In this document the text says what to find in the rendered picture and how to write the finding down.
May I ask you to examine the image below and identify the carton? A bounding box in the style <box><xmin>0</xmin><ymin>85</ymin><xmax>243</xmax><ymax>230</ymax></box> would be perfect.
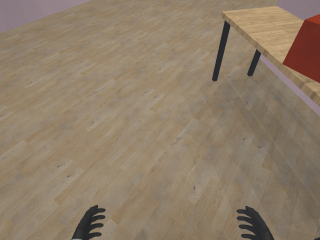
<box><xmin>282</xmin><ymin>14</ymin><xmax>320</xmax><ymax>83</ymax></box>

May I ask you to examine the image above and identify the right robot hand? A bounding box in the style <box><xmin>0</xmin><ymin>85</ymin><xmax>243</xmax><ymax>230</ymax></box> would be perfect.
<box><xmin>237</xmin><ymin>206</ymin><xmax>274</xmax><ymax>240</ymax></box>

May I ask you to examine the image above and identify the left robot hand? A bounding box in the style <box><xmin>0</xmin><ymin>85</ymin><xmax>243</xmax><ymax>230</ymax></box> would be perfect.
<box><xmin>71</xmin><ymin>205</ymin><xmax>106</xmax><ymax>240</ymax></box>

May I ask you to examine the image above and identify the table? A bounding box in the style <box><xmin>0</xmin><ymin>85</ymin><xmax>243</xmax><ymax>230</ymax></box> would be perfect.
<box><xmin>212</xmin><ymin>6</ymin><xmax>320</xmax><ymax>240</ymax></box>

